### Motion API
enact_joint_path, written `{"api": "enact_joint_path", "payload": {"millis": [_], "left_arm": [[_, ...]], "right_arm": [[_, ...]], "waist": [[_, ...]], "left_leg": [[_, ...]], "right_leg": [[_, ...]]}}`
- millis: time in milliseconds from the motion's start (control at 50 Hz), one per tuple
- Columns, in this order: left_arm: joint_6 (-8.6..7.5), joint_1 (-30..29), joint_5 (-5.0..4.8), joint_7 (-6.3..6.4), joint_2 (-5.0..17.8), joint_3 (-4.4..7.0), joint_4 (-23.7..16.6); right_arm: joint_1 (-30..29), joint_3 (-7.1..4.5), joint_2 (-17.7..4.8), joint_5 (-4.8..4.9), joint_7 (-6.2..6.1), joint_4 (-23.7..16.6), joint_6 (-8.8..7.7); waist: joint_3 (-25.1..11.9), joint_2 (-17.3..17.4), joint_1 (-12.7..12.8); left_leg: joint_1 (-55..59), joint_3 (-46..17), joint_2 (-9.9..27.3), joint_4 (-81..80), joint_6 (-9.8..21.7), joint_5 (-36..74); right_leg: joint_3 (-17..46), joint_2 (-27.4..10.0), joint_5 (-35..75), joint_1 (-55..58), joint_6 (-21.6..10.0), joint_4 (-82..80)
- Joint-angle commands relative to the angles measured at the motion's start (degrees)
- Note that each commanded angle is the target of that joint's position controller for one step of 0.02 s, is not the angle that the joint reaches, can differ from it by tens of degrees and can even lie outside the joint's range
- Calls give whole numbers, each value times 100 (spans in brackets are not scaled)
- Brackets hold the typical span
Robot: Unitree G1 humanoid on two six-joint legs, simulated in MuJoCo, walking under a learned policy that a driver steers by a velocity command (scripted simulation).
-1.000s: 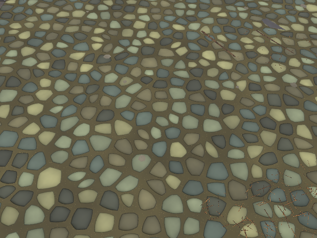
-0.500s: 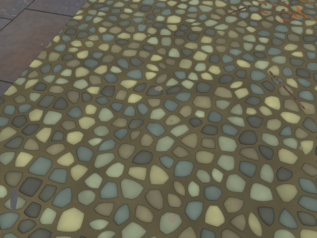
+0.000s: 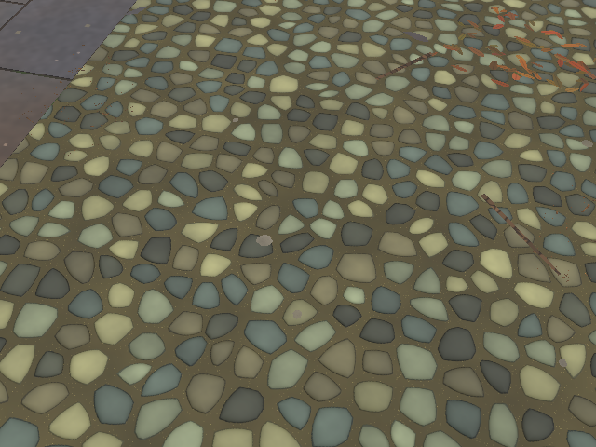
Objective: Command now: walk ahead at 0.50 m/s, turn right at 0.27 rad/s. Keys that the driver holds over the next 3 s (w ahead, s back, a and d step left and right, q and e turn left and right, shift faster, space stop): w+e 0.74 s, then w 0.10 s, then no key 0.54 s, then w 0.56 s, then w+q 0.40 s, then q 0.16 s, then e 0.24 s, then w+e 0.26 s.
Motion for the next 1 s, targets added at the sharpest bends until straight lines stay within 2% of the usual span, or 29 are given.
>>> {"api": "enact_joint_path", "payload": {"millis": [20,120,220,260,280,300,320,340,360,380,400,420,440,500,540,600,640,700,740,760,780,800,820,840,860,880,900,940,1000], "left_arm": [[37,99,20,4,233,71,-285],[-17,-771,42,-142,50,-12,-595],[-6,-1350,27,-318,92,-23,-1057],[12,-1108,29,-369,249,59,-1136],[30,-646,28,-368,409,155,-1071],[36,218,12,-326,681,321,-871],[86,1159,13,-209,1184,521,-692],[69,1088,-41,-174,1715,595,-713],[37,1342,-3,-163,1228,458,-816],[-2,1133,47,-146,960,384,-800],[-24,775,35,-131,832,348,-866],[-17,384,49,-120,656,294,-964],[-18,160,124,-96,541,246,-1080],[-34,78,94,-35,635,277,-1155],[-26,209,63,41,797,331,-1125],[32,445,17,102,834,353,-1064],[67,684,-1,109,851,362,-987],[111,845,-25,125,778,353,-934],[140,748,-1,135,761,359,-970],[144,692,25,131,616,309,-990],[118,714,72,111,302,192,-1036],[69,1306,52,118,-62,76,-1128],[21,1677,-72,121,99,54,-1124],[21,1303,-107,115,597,164,-1048],[41,688,-39,118,696,190,-1142],[44,369,50,129,638,192,-1228],[58,310,109,128,583,216,-1248],[110,529,107,112,329,173,-1195],[155,380,148,115,15,43,-1225]], "right_arm": [[-274,-190,-785,-35,-70,-280,-162],[-54,-198,-923,20,-153,-91,-129],[296,-259,-1067,123,-194,143,93],[168,-301,-1224,139,-254,94,192],[117,-319,-1292,135,-294,64,250],[42,-302,-1280,142,-332,24,296],[123,-228,-1140,60,-360,-104,252],[742,61,-237,-111,-219,-367,58],[127,-13,-726,101,-115,-400,-188],[-433,-76,-949,300,-62,-588,-313],[-569,-42,-876,246,-85,-628,-372],[-615,-82,-902,103,-126,-590,-363],[-507,-124,-948,48,-134,-588,-296],[-405,-107,-750,-13,-147,-642,-101],[-787,-47,-605,-38,-159,-778,-60],[-1447,26,-464,-8,-105,-929,-97],[-1749,14,-526,70,-61,-1030,-129],[-1828,-73,-763,116,-5,-1107,-190],[-1523,-147,-883,129,4,-1056,-246],[-1053,-209,-963,102,-13,-921,-271],[-395,-280,-1162,-14,-43,-832,-306],[335,-386,-1623,-132,-71,-734,-289],[726,-430,-1617,10,2,-462,-211],[442,-294,-1118,112,9,-564,-188],[96,-214,-888,61,-8,-626,-135],[-225,-150,-768,-14,-4,-651,-106],[-426,-93,-635,-46,-5,-641,-107],[-512,-57,-568,-48,11,-543,-136],[-621,-117,-845,16,-39,-374,-93]], "waist": [[59,594,163],[302,513,-168],[440,536,-306],[149,759,-75],[-164,864,197],[-617,773,672],[-1218,198,1040],[-1776,-1234,364],[-2300,-596,833],[-1479,-371,904],[-991,130,662],[-608,306,422],[-489,198,204],[-292,138,-1],[-140,89,93],[-73,-74,378],[-80,-150,518],[-101,-255,480],[-141,-429,262],[-327,-430,18],[-909,-207,-270],[-1741,966,-226],[-1918,2270,-179],[-1123,1459,-308],[-489,958,-334],[-134,701,-200],[-36,716,-27],[-207,886,198],[-451,928,255]], "left_leg": [[133,-851,1663,-1114,915,1141],[365,-2,1543,-1195,622,1277],[1581,254,1901,-590,469,2222],[1764,443,1915,130,318,4107],[1734,545,1863,842,230,5019],[1335,713,1659,1984,58,5141],[-45,736,1423,3710,-182,3557],[-2736,218,161,5697,-551,-2021],[-3420,-969,135,6265,-445,-2396],[-3847,-1005,419,6174,-312,-1892],[-3679,-967,668,5681,-255,-1417],[-3307,-924,824,5175,-303,-1194],[-2871,-958,928,4951,-349,-1051],[-2512,-807,924,4188,-600,-815],[-2472,-713,825,3382,-742,-117],[-1994,-650,523,2002,-774,1158],[-1775,-681,368,1566,-764,1463],[-1669,-891,325,1116,-621,1084],[-1266,-860,310,947,-438,640],[-672,-740,322,753,-288,664],[462,-1157,864,872,16,581],[2418,-3060,2069,744,750,9],[2930,-5151,2713,53,1309,-1590],[2379,-4767,2498,-153,1116,-2413],[1616,-3799,2251,-123,914,-1580],[896,-3100,2018,-135,863,-204],[478,-2560,1838,-112,831,1185],[106,-1810,1622,-64,830,3065],[-63,-1159,1516,-126,894,4033]], "right_leg": [[409,-167,921,-466,82,-477],[-41,8,2133,-204,-19,-1975],[-363,158,1233,-589,-292,-2531],[-720,478,606,5,-491,-2540],[-886,715,371,653,-619,-2532],[-915,955,651,1882,-819,-2870],[246,307,835,3713,-1185,-2977],[3482,-1138,102,5759,-2325,-3427],[4398,-1331,-371,6113,-2394,-4140],[3510,-1145,29,5584,-2099,-4226],[2850,-900,501,4727,-1905,-4239],[2348,-700,1100,3866,-1788,-4332],[2080,-572,1543,3279,-1775,-4471],[1636,-378,2057,2420,-1810,-4735],[1311,-180,2060,2102,-1681,-4786],[1044,143,1487,1865,-1356,-4661],[1253,77,1139,1964,-1265,-4556],[1800,-131,753,2497,-1149,-4091],[2080,-183,793,2657,-1035,-3716],[1960,-22,1029,2641,-901,-3333],[1623,258,999,2333,-704,-2282],[900,973,-375,824,-302,-384],[653,1060,-2042,-520,-127,893],[852,763,-1680,-985,-104,1370],[668,601,-1259,-961,-73,1402],[565,493,-1015,-732,-44,1152],[538,361,-913,-445,-8,832],[332,300,-948,148,87,251],[59,292,-267,668,202,-990]]}}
